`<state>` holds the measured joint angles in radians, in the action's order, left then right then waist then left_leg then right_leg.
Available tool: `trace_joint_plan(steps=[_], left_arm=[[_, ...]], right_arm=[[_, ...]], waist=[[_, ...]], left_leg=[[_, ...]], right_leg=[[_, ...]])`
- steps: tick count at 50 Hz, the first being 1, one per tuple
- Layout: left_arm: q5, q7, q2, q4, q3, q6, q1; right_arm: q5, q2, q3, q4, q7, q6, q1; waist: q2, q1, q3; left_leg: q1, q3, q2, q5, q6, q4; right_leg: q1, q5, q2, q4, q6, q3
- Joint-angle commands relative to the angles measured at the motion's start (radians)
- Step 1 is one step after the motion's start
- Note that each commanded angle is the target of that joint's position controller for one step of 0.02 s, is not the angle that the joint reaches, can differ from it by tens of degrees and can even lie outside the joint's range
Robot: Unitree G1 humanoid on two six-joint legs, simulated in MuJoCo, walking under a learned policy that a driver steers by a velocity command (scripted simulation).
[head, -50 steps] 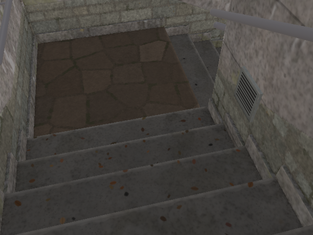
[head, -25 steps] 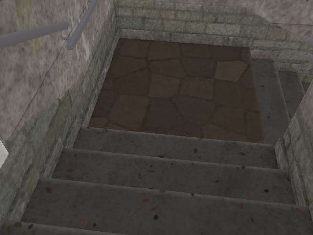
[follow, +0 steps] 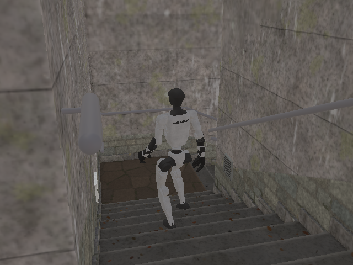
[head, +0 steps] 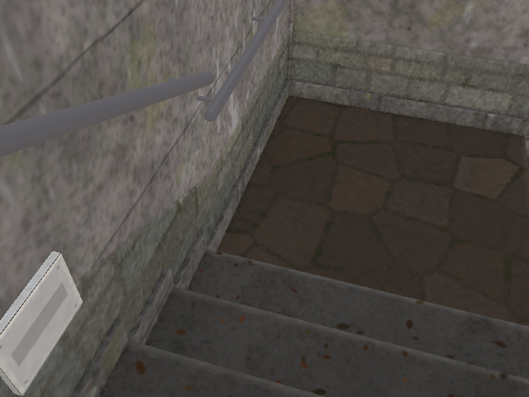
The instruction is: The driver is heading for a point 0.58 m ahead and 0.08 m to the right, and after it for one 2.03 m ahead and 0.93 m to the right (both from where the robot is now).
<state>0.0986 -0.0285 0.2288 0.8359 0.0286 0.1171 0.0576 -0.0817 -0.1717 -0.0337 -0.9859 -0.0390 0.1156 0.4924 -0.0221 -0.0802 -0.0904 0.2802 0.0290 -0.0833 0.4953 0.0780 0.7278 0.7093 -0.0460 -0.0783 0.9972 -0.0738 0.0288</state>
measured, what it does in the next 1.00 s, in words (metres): goes down: right foot 0.15 m lower, then left foot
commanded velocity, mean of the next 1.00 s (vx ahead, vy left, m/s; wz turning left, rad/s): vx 0.50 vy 0.00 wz -0.02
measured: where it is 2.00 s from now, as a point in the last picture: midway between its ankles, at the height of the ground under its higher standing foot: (306, 344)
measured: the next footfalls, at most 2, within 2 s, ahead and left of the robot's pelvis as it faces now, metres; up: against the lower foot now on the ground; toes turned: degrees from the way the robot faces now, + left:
right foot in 0.18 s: +0.22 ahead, -0.11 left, -0.15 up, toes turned +3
left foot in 0.52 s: +0.41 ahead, +0.12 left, -0.15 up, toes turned +10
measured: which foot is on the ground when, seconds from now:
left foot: down 0.00-0.20, up 0.22-0.50, down 0.52-0.96, up 0.98-1.00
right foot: up 0.00-0.16, down 0.18-0.52, up 0.54-0.94, down 0.96-1.00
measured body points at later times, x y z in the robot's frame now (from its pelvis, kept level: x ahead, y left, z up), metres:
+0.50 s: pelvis +0.27 -0.01 -0.16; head +0.28 +0.00 +0.29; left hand +0.20 +0.21 -0.31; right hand +0.45 -0.20 -0.27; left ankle +0.38 +0.12 -0.83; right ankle +0.18 -0.11 -0.86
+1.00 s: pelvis +0.54 -0.05 -0.27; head +0.55 -0.07 +0.18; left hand +0.74 +0.18 -0.37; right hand +0.45 -0.28 -0.42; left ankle +0.40 +0.11 -0.81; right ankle +0.56 -0.13 -1.01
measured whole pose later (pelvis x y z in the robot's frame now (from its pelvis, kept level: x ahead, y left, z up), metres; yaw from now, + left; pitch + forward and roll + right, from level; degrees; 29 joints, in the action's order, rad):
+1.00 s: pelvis +0.54 -0.05 -0.27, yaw -6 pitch -1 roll +2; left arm 0.09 -0.03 0.25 0.84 0.05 0.11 0.13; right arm -0.10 -0.24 0.02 -1.03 -0.08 0.08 0.46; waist 0.00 -0.07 0.03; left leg 0.34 -0.09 0.16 0.76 -0.02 1.55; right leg 0.27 0.19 -0.01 0.51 -0.08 -0.09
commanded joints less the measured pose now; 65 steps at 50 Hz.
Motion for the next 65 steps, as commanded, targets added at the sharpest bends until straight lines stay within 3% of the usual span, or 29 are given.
trace_joint_plan(steps=[1,8,9,10,11,12,14,16,18,21,24,25,26,27,28,29,30,35,40,44,48,49,50,51,52,55,57,59,65], left_arm=[[-0.044,-0.007,0.0,-0.057,-0.019,-0.008,0.081],[-0.046,-0.009,0.076,-0.069,-0.005,-0.03,0.047],[-0.048,-0.01,0.131,-0.001,0.025,-0.006,0.295],[-0.045,-0.016,0.21,0.116,0.053,0.007,0.647],[-0.025,-0.052,0.254,0.08,0.059,-0.009,0.658],[0.023,-0.052,0.254,0.09,0.086,-0.022,0.625],[0.037,-0.037,0.031,0.095,0.014,-0.027,0.41],[0.001,-0.012,-0.125,0.061,-0.049,-0.006,0.165],[-0.041,0.009,-0.042,0.024,-0.03,0.042,0.05],[-0.025,0.008,0.134,0.1,-0.001,0.07,0.22],[-0.037,-0.003,0.132,0.061,-0.021,0.058,0.188],[-0.127,-0.006,0.212,0.137,0.025,0.008,0.349],[-0.114,-0.001,0.19,0.131,0.019,-0.022,0.358],[-0.102,0.009,0.163,0.114,0.025,-0.035,0.391],[-0.018,-0.025,-0.03,-0.021,-0.024,0.008,0.345],[-0.048,-0.055,0.014,-0.069,-0.021,0.028,0.159],[-0.077,-0.026,0.036,-0.118,-0.005,0.027,0.03],[0.037,0.003,-0.014,-0.022,-0.001,-0.046,0.262],[-0.032,-0.021,0.069,-0.107,0.034,-0.034,-0.01],[0.014,0.008,-0.008,-0.105,-0.009,-0.05,-0.067],[-0.014,0.012,0.182,0.084,0.074,-0.013,0.401],[-0.01,-0.003,0.244,0.166,0.096,-0.016,0.649],[-0.008,-0.004,0.306,0.201,0.112,-0.005,0.743],[-0.025,-0.009,0.286,0.174,0.108,0.015,0.703],[-0.025,-0.027,0.244,0.165,0.084,0.028,0.579],[-0.024,-0.058,0.002,0.046,-0.032,0.021,0.185],[-0.042,-0.039,0.076,0.027,-0.024,0.015,0.122],[-0.02,-0.01,0.068,0.011,-0.031,0.046,0.181],[-0.013,-0.048,0.118,0.049,-0.033,0.02,0.454]], right_arm=[[-0.025,-0.103,0.021,0.101,0.025,0.018,-0.181],[0.032,-0.172,0.006,0.031,-0.029,-0.006,0.021],[-0.017,-0.181,0.007,0.026,-0.063,-0.01,0.001],[-0.019,-0.048,0.026,-0.018,-0.101,-0.006,0.162],[0.012,-0.023,0.039,0.052,-0.118,-0.004,0.23],[0.051,-0.121,0.019,0.169,-0.109,-0.012,-0.001],[0.027,-0.12,0.022,0.173,-0.056,-0.031,-0.096],[-0.041,-0.025,0.061,0.145,-0.047,-0.054,-0.036],[-0.041,-0.064,0.052,0.19,-0.064,-0.062,-0.163],[-0.052,-0.041,0.079,0.198,-0.084,-0.067,-0.171],[-0.06,-0.144,0.049,0.265,-0.037,-0.029,-0.2],[0.083,-0.129,0.021,0.225,0.024,-0.068,-0.257],[0.089,-0.177,0.015,0.202,0.047,-0.072,-0.187],[0.073,-0.259,-0.015,0.137,0.055,-0.063,-0.026],[0.004,-0.321,-0.007,0.139,0.014,-0.001,0.191],[-0.031,-0.165,0.015,0.08,0.002,0.032,0.322],[-0.026,-0.158,0.016,0.092,0.001,0.056,0.167],[-0.006,0.026,0.088,0.15,0.067,0.045,-0.274],[-0.005,-0.111,0.064,0.042,0.05,0.058,-0.071],[-0.007,-0.171,0.04,-0.018,0.021,0.014,0.01],[-0.045,-0.265,0.014,-0.005,-0.03,-0.043,-0.12],[-0.036,-0.124,0.027,-0.019,-0.067,-0.041,0.029],[0.003,-0.079,0.05,0.086,-0.089,-0.023,-0.077],[0.031,-0.093,0.051,0.235,-0.079,0.017,-0.343],[0.047,-0.126,0.035,0.255,-0.053,0.039,-0.364],[-0.04,-0.173,0.032,0.185,0.005,0.001,-0.247],[-0.045,-0.072,0.071,0.206,-0.011,-0.051,-0.238],[-0.068,-0.109,0.078,0.182,-0.035,-0.042,-0.206],[-0.026,-0.103,0.1,0.332,-0.019,-0.057,-0.479]], waist=[[0.02,0.097,0.062],[0.009,0.034,0.192],[-0.025,0.147,0.091],[-0.23,0.191,-0.169],[-0.282,0.177,-0.346],[-0.183,0.269,-0.123],[0.161,0.152,0.087],[0.035,-0.012,0.224],[0.036,0.013,0.113],[0.04,0.031,0.122],[0.015,0.032,0.083],[-0.126,0.046,0.081],[-0.099,0.031,0.107],[0.049,-0.018,0.052],[0.523,-0.046,-0.314],[0.302,-0.187,-0.163],[0.108,-0.121,0.127],[0.076,0.148,0.07],[0.091,0.02,0.167],[0.087,-0.028,0.188],[-0.094,0.218,0.12],[-0.292,0.21,-0.072],[-0.202,0.263,-0.149],[-0.058,0.339,-0.014],[-0.043,0.27,0.087],[0.038,0.033,0.159],[0.04,0.003,0.077],[0.119,0.041,0.055],[-0.006,0.177,0.165]], left_leg=[[0.588,0.104,0.076,-0.1,0.131,-0.105],[0.056,0.385,0.118,-0.242,0.172,0.338],[0.204,0.311,0.074,-0.441,0.117,0.597],[0.585,0.162,-0.062,-0.097,0.004,1.064],[0.873,0.088,-0.118,0.357,-0.068,1.506],[1.25,0.117,-0.067,0.283,-0.089,1.519],[1.201,0.22,0.082,-0.173,-0.029,1.234],[0.83,0.184,0.223,-0.475,0.033,0.829],[0.385,0.011,0.199,-0.715,0.018,0.416],[0.239,-0.008,0.162,-0.721,-0.032,0.413],[0.267,-0.06,0.129,-0.355,-0.045,0.362],[0.213,-0.1,0.129,-0.289,-0.018,0.129],[0.061,-0.113,0.086,-0.22,-0.006,0.001],[-0.147,0.001,0.132,-0.393,0.03,-0.075],[-0.711,0.376,0.364,-0.55,0.354,-0.049],[-0.674,0.658,0.469,-0.307,0.39,-0.262],[-0.364,0.626,0.472,-0.167,0.323,-0.297],[0.314,0.155,0.311,-0.104,0.137,-0.192],[0.315,0.001,0.348,0.045,0.096,-0.099],[0.14,0.059,0.442,0.072,0.091,-0.026],[0.172,-0.181,0.275,-0.209,-0.004,0.641],[0.504,-0.215,0.131,0.264,-0.064,1.186],[0.749,-0.07,0.088,0.266,-0.077,1.298],[1.063,0.053,0.103,0.164,-0.099,1.187],[1.17,0.143,0.16,0.051,-0.099,1.13],[0.728,0.143,0.268,-0.445,-0.062,0.569],[0.462,0.05,0.226,-0.567,-0.085,0.456],[0.295,0.055,0.193,-0.916,-0.092,0.27],[0.141,-0.022,0.112,-0.693,-0.099,-0.21]], right_leg=[[-0.477,-0.374,0.034,-0.246,0.051,-0.038],[-0.405,-0.104,0.045,-0.744,0.054,-0.033],[-0.752,-0.232,0.031,-0.621,-0.01,-0.076],[-1.298,-0.74,-0.116,-0.292,-0.214,0.035],[-1.484,-0.98,-0.346,-0.28,-0.482,0.394],[-1.429,-0.536,-0.423,-0.403,-0.475,0.588],[-0.923,0.083,-0.335,-0.528,-0.301,0.427],[-0.284,0.142,-0.197,-0.686,-0.258,0.247],[0.055,0.329,-0.039,-0.708,-0.239,0.045],[0.03,0.259,-0.059,-0.588,-0.218,0.074],[-0.258,-0.048,-0.123,-0.43,-0.22,0.143],[-0.357,-0.197,-0.136,-0.455,-0.147,0.123],[-0.374,-0.307,-0.103,-0.325,-0.113,0.097],[-0.33,-0.307,-0.021,-0.02,-0.059,0.053],[0.079,0.456,0.162,0.514,0.02,0.013],[0.436,0.704,0.188,0.577,-0.005,0.084],[0.493,0.536,0.126,0.49,-0.043,0.111],[-0.019,0.006,-0.045,0.191,0.005,0.102],[-0.228,-0.218,0.005,-0.292,0.059,-0.059],[-0.302,-0.144,0.009,-0.374,0.038,-0.103],[-0.82,-0.183,0.121,-0.652,-0.015,-0.258],[-1.247,-0.626,0.001,-0.335,-0.219,-0.024],[-1.393,-0.745,-0.137,-0.34,-0.288,0.214],[-1.375,-0.455,-0.244,-0.4,-0.296,0.403],[-1.202,-0.001,-0.305,-0.437,-0.298,0.568],[-0.336,0.11,-0.206,-0.571,-0.338,0.403],[-0.098,0.081,-0.084,-0.523,-0.313,0.3],[-0.019,0.224,0.073,-0.344,-0.217,0.167],[-0.194,0.496,0.05,-0.163,-0.226,0.413]])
